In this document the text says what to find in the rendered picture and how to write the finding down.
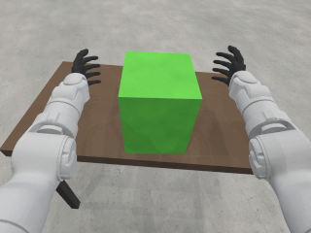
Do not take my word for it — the robot right forearm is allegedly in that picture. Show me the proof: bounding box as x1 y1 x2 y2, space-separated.
228 70 311 149

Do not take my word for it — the robot right hand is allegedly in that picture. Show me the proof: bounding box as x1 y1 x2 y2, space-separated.
212 45 246 86

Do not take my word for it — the robot right upper arm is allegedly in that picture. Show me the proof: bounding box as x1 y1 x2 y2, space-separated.
249 129 311 233

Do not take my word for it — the carton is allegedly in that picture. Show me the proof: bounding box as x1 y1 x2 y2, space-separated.
118 51 202 154

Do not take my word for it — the robot left upper arm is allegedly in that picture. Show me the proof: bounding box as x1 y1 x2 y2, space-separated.
0 132 77 233

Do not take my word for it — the robot left forearm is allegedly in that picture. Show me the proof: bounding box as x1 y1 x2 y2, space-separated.
11 73 90 174

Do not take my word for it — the table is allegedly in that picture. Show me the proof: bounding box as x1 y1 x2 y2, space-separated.
0 61 254 209

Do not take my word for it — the robot left hand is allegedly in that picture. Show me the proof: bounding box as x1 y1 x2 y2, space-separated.
71 49 101 86

